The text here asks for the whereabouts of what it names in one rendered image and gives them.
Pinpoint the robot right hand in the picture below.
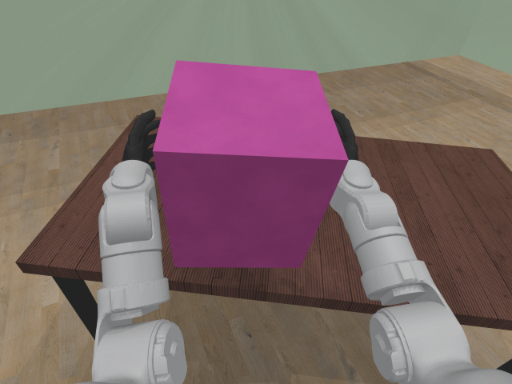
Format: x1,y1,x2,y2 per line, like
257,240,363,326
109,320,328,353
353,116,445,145
331,109,359,161

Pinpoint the carton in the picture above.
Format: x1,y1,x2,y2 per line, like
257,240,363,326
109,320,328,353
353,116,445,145
153,60,349,268

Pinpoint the robot left hand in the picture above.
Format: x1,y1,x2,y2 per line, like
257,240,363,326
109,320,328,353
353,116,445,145
122,110,161,171

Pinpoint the table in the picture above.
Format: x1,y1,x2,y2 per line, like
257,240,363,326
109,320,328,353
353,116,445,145
15,115,512,374

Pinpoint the robot right upper arm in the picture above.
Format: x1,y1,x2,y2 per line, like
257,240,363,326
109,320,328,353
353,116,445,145
370,300,512,384

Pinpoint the robot left forearm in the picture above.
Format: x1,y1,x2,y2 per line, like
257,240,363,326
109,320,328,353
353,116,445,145
92,160,170,382

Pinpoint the robot right forearm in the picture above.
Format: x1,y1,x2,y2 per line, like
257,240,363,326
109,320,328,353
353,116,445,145
330,160,471,360

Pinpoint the robot left upper arm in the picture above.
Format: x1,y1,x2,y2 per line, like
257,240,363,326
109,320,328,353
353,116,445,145
75,319,187,384

